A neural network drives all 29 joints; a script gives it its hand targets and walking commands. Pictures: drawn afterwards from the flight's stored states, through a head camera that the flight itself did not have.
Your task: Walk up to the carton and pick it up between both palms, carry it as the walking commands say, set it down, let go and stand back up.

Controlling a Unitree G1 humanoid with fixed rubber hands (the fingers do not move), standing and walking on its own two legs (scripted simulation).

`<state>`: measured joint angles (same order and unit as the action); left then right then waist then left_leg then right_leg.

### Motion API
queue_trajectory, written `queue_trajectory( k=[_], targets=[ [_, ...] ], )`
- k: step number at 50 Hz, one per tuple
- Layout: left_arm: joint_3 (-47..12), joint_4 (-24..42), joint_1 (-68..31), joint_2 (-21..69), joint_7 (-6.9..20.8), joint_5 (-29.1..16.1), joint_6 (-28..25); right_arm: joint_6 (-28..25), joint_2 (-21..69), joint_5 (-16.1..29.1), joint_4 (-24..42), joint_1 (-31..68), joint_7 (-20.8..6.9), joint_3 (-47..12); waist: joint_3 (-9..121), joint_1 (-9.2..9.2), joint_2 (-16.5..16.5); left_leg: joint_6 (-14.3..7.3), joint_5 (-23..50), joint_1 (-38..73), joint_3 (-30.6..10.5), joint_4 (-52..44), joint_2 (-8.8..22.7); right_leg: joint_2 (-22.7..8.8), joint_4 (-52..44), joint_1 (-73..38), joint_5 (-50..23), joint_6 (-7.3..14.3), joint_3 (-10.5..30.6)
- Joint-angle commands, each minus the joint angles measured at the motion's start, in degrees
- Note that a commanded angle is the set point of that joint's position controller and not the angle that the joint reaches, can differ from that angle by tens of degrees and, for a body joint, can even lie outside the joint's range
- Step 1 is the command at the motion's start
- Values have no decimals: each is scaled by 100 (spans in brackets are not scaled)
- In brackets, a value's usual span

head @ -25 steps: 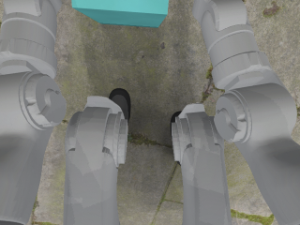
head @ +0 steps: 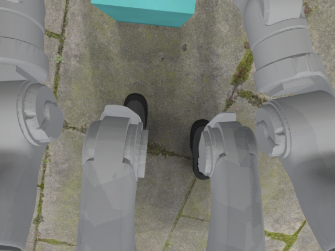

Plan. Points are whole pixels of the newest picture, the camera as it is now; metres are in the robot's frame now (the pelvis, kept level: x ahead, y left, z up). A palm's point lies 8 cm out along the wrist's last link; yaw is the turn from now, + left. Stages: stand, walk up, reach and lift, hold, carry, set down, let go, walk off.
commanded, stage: set down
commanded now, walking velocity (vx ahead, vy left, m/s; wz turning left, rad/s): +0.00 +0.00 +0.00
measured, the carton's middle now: out of the picture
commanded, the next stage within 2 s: let go in 1.18 s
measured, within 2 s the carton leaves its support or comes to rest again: neither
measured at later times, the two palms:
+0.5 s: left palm out of the picture +0.56 +0.27 -0.01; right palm out of the picture +0.59 -0.05 +0.00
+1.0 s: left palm out of the picture +0.56 +0.28 +0.13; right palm out of the picture +0.58 -0.05 +0.13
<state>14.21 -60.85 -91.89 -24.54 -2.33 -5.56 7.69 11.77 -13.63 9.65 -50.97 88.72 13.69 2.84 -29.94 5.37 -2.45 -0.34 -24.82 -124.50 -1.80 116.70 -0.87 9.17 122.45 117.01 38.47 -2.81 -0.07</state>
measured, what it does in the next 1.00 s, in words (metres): rises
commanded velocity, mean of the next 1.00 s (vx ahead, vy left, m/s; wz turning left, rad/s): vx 0.00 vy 0.00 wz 0.00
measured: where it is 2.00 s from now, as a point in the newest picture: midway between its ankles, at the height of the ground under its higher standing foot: (168, 148)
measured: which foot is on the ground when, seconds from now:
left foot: down 0.00-1.00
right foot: down 0.00-1.00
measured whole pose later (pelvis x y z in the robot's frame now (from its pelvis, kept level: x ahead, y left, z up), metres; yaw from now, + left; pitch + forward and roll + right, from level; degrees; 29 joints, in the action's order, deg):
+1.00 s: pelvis +0.01 +0.01 +0.25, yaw +3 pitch +28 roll -4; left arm 14.5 -46.8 -84.3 -20.8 -3.1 -1.2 17.3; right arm 18.3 -11.6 2.4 -39.7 79.7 10.0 13.9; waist -28.6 3.4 -0.7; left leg -0.9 -12.8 -79.2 -4.4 64.1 -2.5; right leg 5.4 66.9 72.5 22.8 -2.0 1.8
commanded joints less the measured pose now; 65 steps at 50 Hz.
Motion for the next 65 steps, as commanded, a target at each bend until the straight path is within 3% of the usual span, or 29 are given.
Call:
queue_trajectory(
  k=[1,4,8,9,11,16,18,19,20,21,25,26,28,30,31,32,35,38,40,46,49,52,53,56,58,59,62,64,65],
  targets=[
    [-92,800,-1700,-870,-18,-102,52,-12,-541,-104,994,2089,41,269,9894,201,162,-113,2120,6340,182,-723,-204,-141,-1445,-1975,-1421,-35,-386],
    [-349,1025,-1723,-640,-18,-36,204,67,-607,-110,1106,2010,-68,511,9971,12,613,-55,1901,6927,60,-1111,-205,-106,-1697,-1725,-1254,34,-484],
    [-274,1526,-2129,-629,-59,-2,249,151,-495,-326,755,1870,-190,810,9848,-102,684,12,1561,6908,12,-1490,-232,-113,-2026,-1690,-1089,91,-484],
    [-317,1568,-2051,-644,-75,110,286,141,-547,-303,1097,2004,-200,814,10198,-54,793,4,1808,7206,31,-1529,-232,-88,-2087,-1823,-1288,72,-488],
    [-367,1472,-1960,-530,-57,172,418,214,-655,-428,797,1809,-221,1016,10069,-204,971,69,1496,7484,-89,-1786,-209,-83,-2284,-1605,-1037,95,-505],
    [-119,1707,-1799,-541,-115,252,479,211,-607,-604,1052,1719,-224,1142,10464,-204,709,60,1830,7604,16,-2096,-294,-52,-2746,-2230,-1299,84,-487],
    [-156,1644,-1686,-537,-143,376,575,259,-661,-587,1200,1812,-209,1146,10603,-105,889,82,1788,7872,6,-2338,-306,-52,-2897,-2222,-1234,63,-479],
    [-52,1855,-1639,-585,-159,382,606,273,-672,-581,1422,1830,-215,1119,10900,-112,724,81,1654,8052,-73,-2468,-296,-41,-2971,-2538,-1360,48,-485],
    [-62,1529,-1488,-465,-150,445,660,325,-581,-557,1171,1727,-228,1072,10624,-51,720,64,1676,7934,26,-2554,-309,-60,-3109,-2506,-1220,61,-476],
    [-15,1641,-1523,-410,-149,365,675,334,-635,-653,1098,1643,-242,1134,10564,-226,659,100,1492,7897,4,-2674,-309,-71,-3224,-2541,-1184,59,-501],
    [105,1884,-1275,-424,-132,428,667,325,-594,-630,1515,1534,-260,1035,11244,-151,543,72,2360,8480,45,-2888,-356,-60,-3615,-3079,-1667,6,-487],
    [161,1977,-1386,-527,-132,471,640,336,-480,-547,1734,1541,-220,978,11221,-12,617,30,2683,8489,86,-2936,-336,-76,-3699,-3195,-1793,21,-383],
    [92,2037,-1252,-431,-89,345,680,359,-472,-613,1783,1459,-214,1007,11203,-217,386,12,2579,8532,82,-3127,-347,-96,-3946,-3441,-1821,-7,-413],
    [115,2202,-1264,-479,-112,370,688,394,-431,-587,1903,1334,-216,933,11467,-165,373,17,2930,9059,4,-3304,-337,-94,-4109,-3617,-1988,-26,-399],
    [125,2319,-1404,-556,-105,392,701,428,-453,-527,1891,1299,-200,920,11491,-121,628,3,2929,9107,99,-3318,-360,-129,-4253,-3647,-1886,20,-312],
    [139,2377,-1402,-621,-92,465,703,469,-369,-503,1918,1326,-209,853,11590,-44,617,18,3042,9321,78,-3461,-342,-139,-4390,-3780,-1964,-1,-309],
    [37,2270,-1380,-551,-87,341,819,517,-567,-572,2015,1296,-197,997,11573,-269,632,7,3037,9832,-72,-3755,-302,-155,-4671,-3722,-1823,27,-312],
    [37,2175,-1108,-457,-38,278,761,478,-376,-598,2097,1110,-231,950,11594,-309,427,-21,3378,9881,-56,-4054,-323,-154,-5043,-4359,-2293,12,-300],
    [52,2403,-1175,-553,-69,338,731,460,-458,-646,2278,1115,-233,1078,11903,-284,550,-20,3748,10477,-117,-4180,-287,-152,-5243,-4335,-2364,3,-252],
    [37,2419,-1209,-488,-113,400,795,511,-461,-615,2259,987,-311,1090,11744,-291,741,22,3662,11494,-199,-4981,-188,-193,-6093,-4395,-2017,11,-223],
    [65,2146,-1074,-276,-69,444,797,478,-363,-788,1921,820,-395,1141,11132,-387,543,56,3256,11281,-244,-5469,-117,-209,-6509,-4626,-2035,25,-219],
    [230,1700,-904,8,-14,744,594,270,-174,-1085,1548,689,-475,1307,10075,-286,676,121,3055,11033,-268,-5811,-53,-268,-6841,-4403,-1939,4,-212],
    [265,1487,-723,237,7,853,537,202,-122,-1224,1231,536,-557,1425,9644,-438,695,157,2963,10889,-273,-5877,-23,-277,-6906,-4196,-1884,-20,-271],
    [544,1087,16,670,33,1432,251,-116,105,-1751,545,-251,-706,1913,8425,-504,808,268,3462,10329,-262,-6049,5,-269,-7182,-3513,-2211,-28,-328],
    [805,907,402,725,52,1746,155,-238,266,-1931,646,-423,-757,2033,7842,-452,585,172,2952,9842,-163,-6306,-47,-300,-7403,-3786,-2174,-30,-248],
    [953,838,599,627,83,1860,128,-203,433,-1984,497,-659,-767,1989,7598,-298,404,157,2562,9414,-44,-6545,-75,-312,-7477,-4180,-2152,-72,-209],
    [1083,1192,1095,657,145,2057,96,-249,599,-2132,810,-1055,-806,1932,7734,-221,392,134,2691,9465,95,-6804,-139,-276,-7671,-4940,-2516,-82,-211],
    [985,1623,1420,789,159,2077,52,-326,470,-2416,1030,-1534,-749,1988,8525,-328,509,143,3509,10071,146,-6763,-173,-258,-7776,-5598,-3139,-99,-184],
    [880,1851,1505,832,152,2076,53,-334,563,-2413,1214,-1622,-746,1892,8633,-323,608,126,3835,10627,60,-6745,-161,-252,-7791,-5294,-3011,-106,-256]
  ],
)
